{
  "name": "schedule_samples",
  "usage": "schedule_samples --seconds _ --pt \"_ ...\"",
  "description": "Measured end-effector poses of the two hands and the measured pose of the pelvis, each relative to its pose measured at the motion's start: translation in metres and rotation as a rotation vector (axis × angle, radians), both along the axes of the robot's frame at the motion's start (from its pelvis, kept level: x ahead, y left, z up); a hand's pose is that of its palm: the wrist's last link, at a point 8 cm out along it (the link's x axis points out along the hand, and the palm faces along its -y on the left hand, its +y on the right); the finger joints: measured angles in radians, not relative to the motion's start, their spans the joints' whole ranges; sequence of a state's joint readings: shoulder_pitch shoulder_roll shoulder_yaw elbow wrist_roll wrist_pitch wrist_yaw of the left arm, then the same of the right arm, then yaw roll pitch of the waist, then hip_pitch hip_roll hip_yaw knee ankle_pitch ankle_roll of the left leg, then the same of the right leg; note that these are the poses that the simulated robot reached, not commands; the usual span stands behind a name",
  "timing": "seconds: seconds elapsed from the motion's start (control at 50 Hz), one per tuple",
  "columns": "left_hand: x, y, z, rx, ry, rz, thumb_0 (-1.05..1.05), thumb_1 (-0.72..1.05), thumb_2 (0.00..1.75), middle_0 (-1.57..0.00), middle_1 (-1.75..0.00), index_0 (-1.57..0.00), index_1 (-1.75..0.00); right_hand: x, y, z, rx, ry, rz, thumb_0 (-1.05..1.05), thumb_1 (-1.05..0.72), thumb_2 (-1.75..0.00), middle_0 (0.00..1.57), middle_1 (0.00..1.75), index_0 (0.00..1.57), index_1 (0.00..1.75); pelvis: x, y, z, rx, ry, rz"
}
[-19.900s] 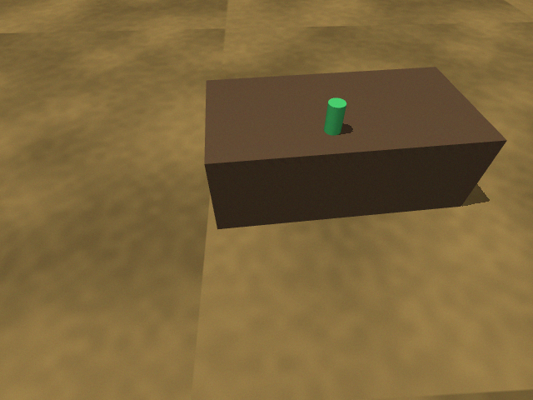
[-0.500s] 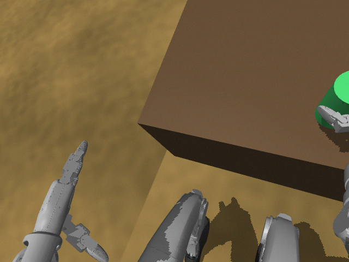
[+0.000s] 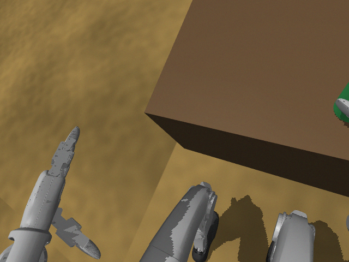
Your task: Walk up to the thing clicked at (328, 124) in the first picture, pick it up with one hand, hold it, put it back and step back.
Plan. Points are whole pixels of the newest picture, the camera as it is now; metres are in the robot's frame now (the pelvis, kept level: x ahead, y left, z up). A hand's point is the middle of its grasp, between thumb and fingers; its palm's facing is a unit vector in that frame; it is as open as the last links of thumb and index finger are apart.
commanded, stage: lower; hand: right
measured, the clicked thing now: out of the picture +0.53 -0.20 -0.07
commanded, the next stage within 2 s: loosen in 0.06 s
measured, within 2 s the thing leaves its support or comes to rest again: neither
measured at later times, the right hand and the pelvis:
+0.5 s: hand out of the picture +0.54 -0.22 -0.06, palm faces +0.21 +0.98 +0.01, open 10.5 cm; pelvis -0.01 +0.00 -0.02, yaw +0 degrees
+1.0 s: hand out of the picture +0.54 -0.23 -0.05, palm faces +0.21 +0.98 +0.00, open 14.6 cm; pelvis +0.00 +0.00 -0.01, yaw +1 degrees
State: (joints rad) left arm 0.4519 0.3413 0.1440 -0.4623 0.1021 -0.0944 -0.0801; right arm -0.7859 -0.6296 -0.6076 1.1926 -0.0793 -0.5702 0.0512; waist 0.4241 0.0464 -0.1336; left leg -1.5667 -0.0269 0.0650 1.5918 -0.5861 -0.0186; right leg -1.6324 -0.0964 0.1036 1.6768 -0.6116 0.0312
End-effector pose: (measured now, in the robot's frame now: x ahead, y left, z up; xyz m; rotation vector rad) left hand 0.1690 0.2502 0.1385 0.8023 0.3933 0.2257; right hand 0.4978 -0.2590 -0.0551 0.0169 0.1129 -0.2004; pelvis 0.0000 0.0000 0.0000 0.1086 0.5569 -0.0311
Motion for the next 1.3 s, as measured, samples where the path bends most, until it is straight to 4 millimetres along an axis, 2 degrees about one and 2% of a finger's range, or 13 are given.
schedule_samples --seconds 0.22,0.32,0.48,0.58,0.78,0.94,1.0,1.08,1.22,1.3 --pt "-0.004 -0.004 -0.002 0.016 -0.022 -0.019 -0.01 -0.54 0.06 -0.05 -0.05 -0.06 -0.05 0.002 -0.002 -0.005 0.012 -0.02 0.003 -0.02 0.54 -1.1 0.65 1.08 0.78 1.14 -0.005 0.0 -0.011 0.004 0.005 0.001" --pt "-0.006 -0.004 0.0 0.025 -0.037 -0.028 -0.01 -0.52 0.04 -0.06 -0.05 -0.07 -0.05 0.002 -0.002 -0.005 0.006 -0.022 0.003 -0.02 0.54 -1.07 0.69 1.03 0.81 1.09 -0.008 0.0 -0.015 0.003 0.002 0.001" --pt "-0.01 -0.003 0.0 0.032 -0.034 -0.022 -0.01 -0.5 0.03 -0.06 -0.06 -0.08 -0.05 0.005 -0.004 -0.004 -0.002 -0.03 -0.005 -0.02 0.49 -0.78 0.81 0.86 0.9 0.9 -0.01 0.0 -0.017 0.001 0.005 0.002" --pt "-0.01 -0.004 0.0 0.036 -0.028 -0.02 -0.01 -0.51 0.04 -0.06 -0.06 -0.07 -0.05 0.01 -0.006 -0.002 -0.008 -0.042 -0.004 -0.01 0.49 -0.58 0.84 0.75 0.89 0.77 -0.009 0.0 -0.018 0.003 0.008 0.005" --pt "-0.006 -0.004 0.0 0.027 -0.025 -0.014 -0.01 -0.54 0.06 -0.06 -0.05 -0.07 -0.06 0.009 -0.007 -0.004 -0.002 -0.028 -0.002 -0.01 0.51 -0.31 0.66 0.5 0.68 0.51 -0.005 -0.001 -0.017 0.004 0.013 0.004" --pt "-0.003 -0.002 -0.002 0.021 -0.017 -0.006 -0.01 -0.53 0.06 -0.06 -0.05 -0.06 -0.06 0.01 -0.01 -0.002 -0.012 -0.036 0.004 -0.01 0.42 -0.28 0.45 0.38 0.46 0.39 -0.003 -0.002 -0.015 0.003 0.014 0.007" --pt "-0.004 0.001 0.0 0.019 -0.009 0.004 -0.01 -0.53 0.06 -0.06 -0.05 -0.06 -0.06 0.011 -0.017 0.005 -0.019 -0.043 -0.007 -0.01 0.39 -0.28 0.4 0.36 0.41 0.36 -0.002 -0.001 -0.012 0.003 0.009 0.009" --pt "-0.007 0.005 0.001 0.0 0.003 0.033 -0.01 -0.53 0.05 -0.06 -0.05 -0.06 -0.05 0.012 -0.031 0.026 -0.03 -0.056 -0.024 -0.01 0.39 -0.26 0.33 0.31 0.34 0.31 -0.001 -0.001 -0.004 0.005 -0.001 0.008" --pt "-0.012 0.006 -0.016 -0.118 0.068 0.102 -0.01 -0.53 0.05 -0.06 -0.05 -0.06 -0.05 0.015 -0.061 0.079 -0.038 -0.068 -0.044 -0.02 0.43 -0.13 0.19 0.17 0.19 0.17 0.003 -0.003 0.017 0.008 -0.018 -0.005" --pt "-0.009 0.006 -0.021 -0.157 0.09 0.114 -0.01 -0.54 0.05 -0.06 -0.05 -0.06 -0.06 0.018 -0.073 0.106 -0.041 -0.055 -0.039 -0.01 0.45 -0.09 0.13 0.11 0.13 0.11 0.006 -0.006 0.028 0.006 -0.026 -0.011"
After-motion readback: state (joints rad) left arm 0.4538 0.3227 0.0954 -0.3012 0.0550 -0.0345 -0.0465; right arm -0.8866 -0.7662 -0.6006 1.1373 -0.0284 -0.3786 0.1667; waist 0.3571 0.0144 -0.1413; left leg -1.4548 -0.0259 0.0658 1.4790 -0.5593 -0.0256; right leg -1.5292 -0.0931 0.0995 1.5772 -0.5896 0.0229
